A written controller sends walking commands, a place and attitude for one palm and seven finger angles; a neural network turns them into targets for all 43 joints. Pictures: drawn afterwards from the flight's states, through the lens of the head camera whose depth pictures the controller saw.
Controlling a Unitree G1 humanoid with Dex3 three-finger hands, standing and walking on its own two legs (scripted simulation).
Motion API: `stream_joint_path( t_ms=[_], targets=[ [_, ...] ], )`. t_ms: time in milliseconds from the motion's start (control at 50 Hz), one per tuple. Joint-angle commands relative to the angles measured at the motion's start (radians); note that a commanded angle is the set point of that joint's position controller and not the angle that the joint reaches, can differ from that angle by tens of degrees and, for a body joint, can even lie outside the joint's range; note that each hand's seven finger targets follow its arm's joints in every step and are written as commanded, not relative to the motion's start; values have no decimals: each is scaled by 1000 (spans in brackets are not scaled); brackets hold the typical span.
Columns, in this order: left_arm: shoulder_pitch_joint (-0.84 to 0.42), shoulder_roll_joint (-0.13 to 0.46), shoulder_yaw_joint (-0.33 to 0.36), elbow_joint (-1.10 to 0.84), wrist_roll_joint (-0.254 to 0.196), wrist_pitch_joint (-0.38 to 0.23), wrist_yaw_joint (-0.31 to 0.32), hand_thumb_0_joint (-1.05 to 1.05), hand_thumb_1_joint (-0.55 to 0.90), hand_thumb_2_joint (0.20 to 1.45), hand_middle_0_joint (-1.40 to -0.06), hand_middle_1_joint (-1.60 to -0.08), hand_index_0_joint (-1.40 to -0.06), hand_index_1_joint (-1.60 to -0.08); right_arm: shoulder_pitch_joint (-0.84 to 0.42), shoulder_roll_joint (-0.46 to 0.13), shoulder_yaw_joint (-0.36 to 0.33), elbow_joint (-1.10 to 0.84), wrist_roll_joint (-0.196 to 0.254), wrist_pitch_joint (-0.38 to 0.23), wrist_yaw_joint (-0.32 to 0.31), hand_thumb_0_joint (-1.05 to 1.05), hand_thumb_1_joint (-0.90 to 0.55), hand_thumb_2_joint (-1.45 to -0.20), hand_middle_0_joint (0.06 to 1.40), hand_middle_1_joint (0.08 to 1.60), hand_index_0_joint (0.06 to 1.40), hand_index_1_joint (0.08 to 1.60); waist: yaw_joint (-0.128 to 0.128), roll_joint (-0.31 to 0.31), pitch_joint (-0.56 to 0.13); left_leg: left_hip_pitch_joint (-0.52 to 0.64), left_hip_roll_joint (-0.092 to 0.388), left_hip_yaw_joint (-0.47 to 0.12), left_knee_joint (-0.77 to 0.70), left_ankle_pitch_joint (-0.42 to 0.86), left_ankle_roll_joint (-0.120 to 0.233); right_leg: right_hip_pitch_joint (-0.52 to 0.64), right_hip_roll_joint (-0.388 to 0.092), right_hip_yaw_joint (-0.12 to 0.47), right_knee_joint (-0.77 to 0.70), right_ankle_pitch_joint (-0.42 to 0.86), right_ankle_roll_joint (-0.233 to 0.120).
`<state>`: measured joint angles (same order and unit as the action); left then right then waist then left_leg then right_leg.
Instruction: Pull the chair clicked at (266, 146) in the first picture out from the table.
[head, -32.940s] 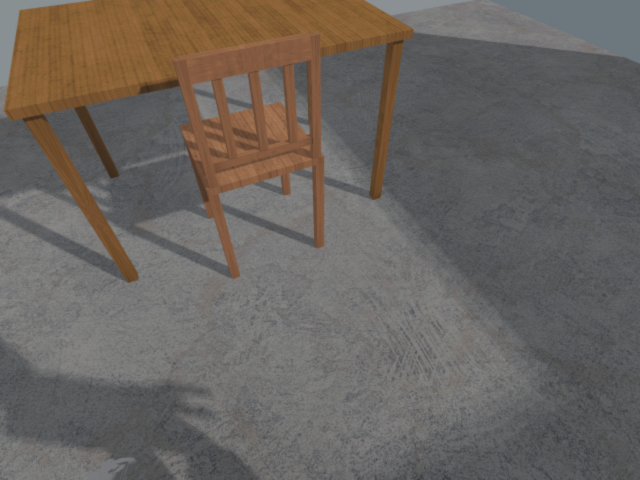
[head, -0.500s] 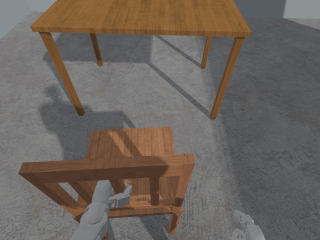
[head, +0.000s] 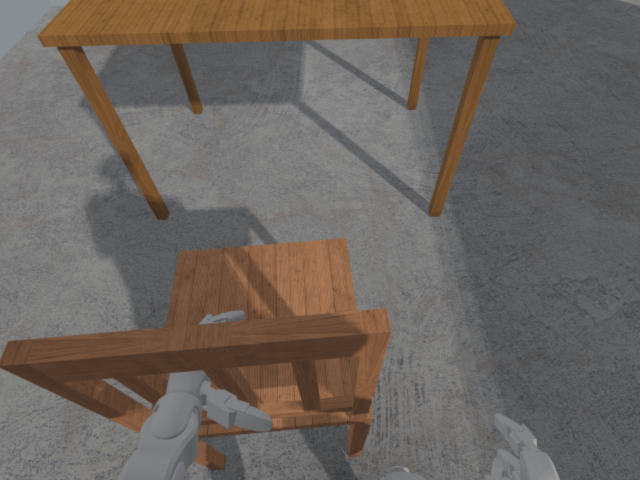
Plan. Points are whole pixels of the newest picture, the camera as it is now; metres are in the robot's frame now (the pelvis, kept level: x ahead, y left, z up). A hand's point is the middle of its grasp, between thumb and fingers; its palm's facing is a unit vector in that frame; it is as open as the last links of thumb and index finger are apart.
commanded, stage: open the thumb and straighten the fingers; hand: left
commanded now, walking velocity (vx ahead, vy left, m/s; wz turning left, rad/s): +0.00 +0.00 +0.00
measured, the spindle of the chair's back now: (236, 389) +0.25 +0.12 -0.07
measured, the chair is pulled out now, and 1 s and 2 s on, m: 0.71 0.71 0.71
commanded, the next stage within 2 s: draw the fingers out of the gap in 0.16 s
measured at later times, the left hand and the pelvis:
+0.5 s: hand (227, 400) +0.23 +0.13 -0.04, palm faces -0.04 -0.99 -0.12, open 17.5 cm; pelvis +0.01 +0.00 -0.01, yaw +1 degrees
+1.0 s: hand (214, 474) +0.15 +0.13 -0.04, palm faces -0.01 -0.99 -0.12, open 17.5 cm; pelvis +0.00 +0.01 -0.03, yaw +2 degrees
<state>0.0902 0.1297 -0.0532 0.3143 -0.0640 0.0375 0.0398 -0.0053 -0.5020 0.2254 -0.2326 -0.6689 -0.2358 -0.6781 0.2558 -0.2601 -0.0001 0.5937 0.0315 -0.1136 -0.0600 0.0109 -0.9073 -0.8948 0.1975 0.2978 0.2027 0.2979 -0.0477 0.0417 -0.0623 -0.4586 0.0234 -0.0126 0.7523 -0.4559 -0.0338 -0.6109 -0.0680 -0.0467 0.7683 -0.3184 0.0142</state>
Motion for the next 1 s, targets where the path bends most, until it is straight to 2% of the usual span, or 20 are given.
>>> stream_joint_path(
  t_ms=[0,40,100,160,200,240,260,300,360,440,500,540,560,580,620,640,740,800,900,980],
  targets=[
    [-110,118,76,-222,-2,-37,5,0,-550,200,0,0,0,0,-28,-118,-47,-148,2,-50,-14,0,-900,-900,200,300,200,300,6,-62,-256,-79,-18,45,-73,297,40,302,0,-7,-54,295,-15],
    [-110,103,53,-268,-13,-29,-6,0,-550,200,0,0,0,0,-29,-118,-47,-154,3,-55,-15,0,-900,-900,200,300,200,300,-2,-31,-289,-57,-16,43,-57,337,39,309,-2,-13,-44,343,-20],
    [-66,85,23,-290,-19,-10,-24,0,-550,200,0,0,0,0,-30,-124,-46,-163,4,-58,-15,0,-900,-900,200,300,200,300,-16,-82,-288,-67,-13,32,-36,356,38,300,-2,-23,-29,374,-16],
    [-15,114,45,-304,-18,5,-24,0,-550,200,0,0,0,0,-32,-128,-46,-171,4,-56,-17,0,-900,-900,200,300,200,300,-12,-93,-269,-90,-14,31,-23,342,38,287,-4,-25,-21,374,-17],
    [-13,98,24,-331,-7,14,-20,0,-550,200,0,0,0,0,-36,-125,-44,-182,2,-52,-18,0,-900,-900,200,300,200,300,-15,-102,-256,-101,-16,30,-19,328,39,267,-4,-29,-14,351,-15],
    [-70,176,96,-311,2,17,-8,0,-550,200,0,0,0,0,-33,-133,-44,-171,1,-42,-25,0,-900,-900,200,300,200,300,-19,-84,-216,-126,-19,28,-10,303,39,235,-3,-24,-12,319,-17],
    [-17,161,89,-328,5,17,-10,0,-550,200,0,0,0,0,-32,-127,-45,-182,-1,-40,-24,0,-900,-900,200,300,200,300,-2,-85,-240,-118,-20,30,-12,306,39,251,-3,-24,-5,315,-17],
    [63,139,73,-376,1,15,-11,0,-550,200,0,0,0,0,-41,-119,-44,-205,1,-41,-22,0,-900,-900,200,300,200,300,10,-63,-269,-107,-20,30,-5,334,37,264,-7,-28,7,341,-22],
    [157,118,45,-445,-8,19,-17,0,-550,200,0,0,0,0,-49,-112,-44,-225,4,-45,-20,0,-900,-900,200,300,200,300,14,-28,-309,-87,-21,28,5,371,35,278,-8,-30,16,368,-25],
    [273,115,35,-476,11,43,-6,0,-550,200,0,0,0,0,-70,-105,-47,-244,6,-33,-18,0,-900,-900,200,300,200,300,20,-38,-251,-126,-18,19,6,346,33,241,-4,-38,20,327,-31],
    [312,103,13,-519,19,53,5,0,-550,200,0,0,0,0,-65,-100,-45,-260,5,-27,-21,0,-900,-900,200,300,200,300,7,-83,-227,-148,-21,16,18,306,36,211,-1,-41,24,289,-23],
    [300,125,28,-548,18,51,9,0,-550,200,0,0,0,0,-68,-105,-45,-262,4,-24,-28,0,-900,-900,200,300,200,300,1,-97,-202,-168,-22,13,23,262,39,189,2,-36,18,238,-23],
    [308,107,3,-581,18,45,5,0,-550,200,0,0,0,0,-68,-103,-42,-270,3,-29,-30,0,-900,-900,200,300,200,300,-1,-78,-210,-161,-26,13,29,256,41,182,1,-34,20,224,-21],
    [307,125,21,-596,15,37,8,0,-550,200,0,0,0,0,-62,-102,-43,-270,3,-32,-35,0,-900,-900,200,300,200,300,-4,-88,-221,-165,-27,11,37,255,42,184,0,-33,25,221,-20],
    [354,110,1,-628,17,22,3,0,-550,200,0,0,0,0,-57,-96,-42,-272,3,-41,-38,0,-900,-900,200,300,200,300,-1,-61,-232,-150,-26,5,43,267,41,168,1,-39,35,212,-22],
    [375,107,-6,-654,18,18,4,0,-550,200,0,0,0,0,-60,-94,-44,-273,3,-45,-38,0,-900,-900,200,300,200,300,2,-26,-240,-141,-27,3,48,286,40,162,2,-40,42,224,-27],
    [456,95,-35,-670,32,36,4,0,-550,200,0,0,0,0,-74,-89,-44,-282,3,-46,-38,0,-900,-900,200,300,200,300,1,-29,-219,-166,-27,-5,58,259,38,134,2,-44,51,181,-26],
    [487,97,-33,-680,32,47,2,0,-550,200,0,0,0,0,-79,-86,-41,-295,3,-41,-42,0,-900,-900,200,300,200,300,1,-74,-202,-195,-30,-6,65,208,40,119,3,-42,48,128,-20],
    [591,85,-52,-747,37,40,5,0,-550,200,0,0,0,0,-89,-75,-43,-317,5,-44,-44,0,-900,-900,200,300,200,300,18,-53,-208,-204,-31,-11,69,204,40,106,4,-48,66,101,-26],
    [624,82,-73,-779,46,34,12,0,-550,200,0,0,0,0,-90,-73,-45,-326,6,-42,-44,0,-900,-900,200,300,200,300,7,-61,-183,-226,-31,-12,87,179,41,74,6,-45,69,76,-24]
  ],
)
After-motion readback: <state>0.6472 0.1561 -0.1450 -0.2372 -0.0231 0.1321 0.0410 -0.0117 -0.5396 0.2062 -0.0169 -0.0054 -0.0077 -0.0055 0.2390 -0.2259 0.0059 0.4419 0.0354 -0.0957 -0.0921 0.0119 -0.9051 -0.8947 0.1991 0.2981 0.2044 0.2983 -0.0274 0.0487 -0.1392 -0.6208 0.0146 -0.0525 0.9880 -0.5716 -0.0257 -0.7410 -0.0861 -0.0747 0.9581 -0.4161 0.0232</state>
